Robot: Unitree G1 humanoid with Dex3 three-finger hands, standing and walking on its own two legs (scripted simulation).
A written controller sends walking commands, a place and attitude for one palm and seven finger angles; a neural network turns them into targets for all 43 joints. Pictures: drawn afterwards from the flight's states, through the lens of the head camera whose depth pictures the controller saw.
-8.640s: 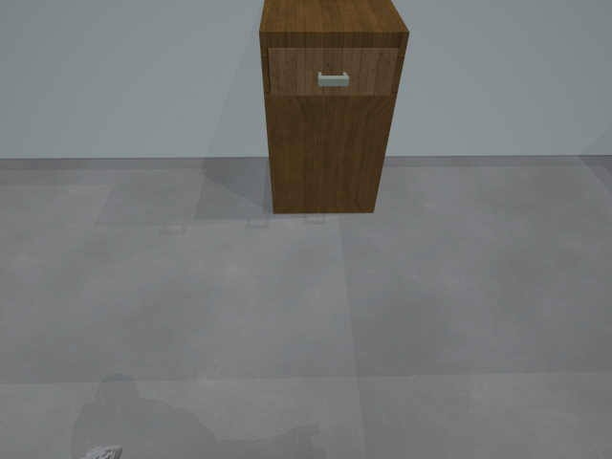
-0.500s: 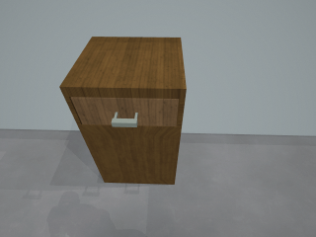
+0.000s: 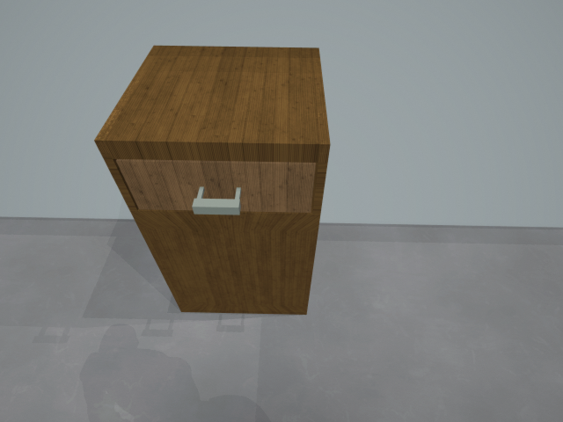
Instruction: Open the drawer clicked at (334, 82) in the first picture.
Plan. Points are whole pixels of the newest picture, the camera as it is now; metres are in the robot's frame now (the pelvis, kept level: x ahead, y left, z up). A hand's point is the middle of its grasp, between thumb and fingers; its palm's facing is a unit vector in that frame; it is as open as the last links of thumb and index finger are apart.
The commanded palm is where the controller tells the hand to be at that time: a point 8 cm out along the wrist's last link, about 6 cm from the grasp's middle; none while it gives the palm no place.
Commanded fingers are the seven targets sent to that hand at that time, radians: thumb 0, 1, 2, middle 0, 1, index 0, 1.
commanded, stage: look again from close up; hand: left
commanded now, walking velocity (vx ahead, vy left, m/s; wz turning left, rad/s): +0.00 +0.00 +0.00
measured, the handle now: (218, 199) +0.58 +0.17 -0.09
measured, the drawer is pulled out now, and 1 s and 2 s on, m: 0.00 0.00 0.00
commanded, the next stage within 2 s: shuffle to correct the standing spot in 0.40 s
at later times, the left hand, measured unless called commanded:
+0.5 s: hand out of the picture +0.03 +0.21 -0.18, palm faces +0.02 -0.98 -0.19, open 7.4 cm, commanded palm none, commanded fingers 0.00 0.90 0.90 -0.20 -0.30 -0.20 -0.30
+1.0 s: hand out of the picture +0.04 +0.13 -0.17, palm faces +0.02 -0.99 -0.17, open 7.4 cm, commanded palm none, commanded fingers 0.00 0.90 0.90 -0.20 -0.30 -0.20 -0.30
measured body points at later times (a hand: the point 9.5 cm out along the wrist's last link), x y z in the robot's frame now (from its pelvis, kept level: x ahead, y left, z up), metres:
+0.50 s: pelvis +0.03 +0.03 +0.00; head +0.03 +0.04 +0.45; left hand +0.03 +0.26 -0.16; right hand +0.05 -0.20 -0.15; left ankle +0.03 +0.11 -0.74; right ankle -0.02 -0.10 -0.74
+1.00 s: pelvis +0.05 -0.03 +0.00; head +0.07 -0.04 +0.45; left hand +0.04 +0.18 -0.15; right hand +0.04 -0.25 -0.16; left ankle +0.05 +0.10 -0.70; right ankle +0.02 -0.10 -0.74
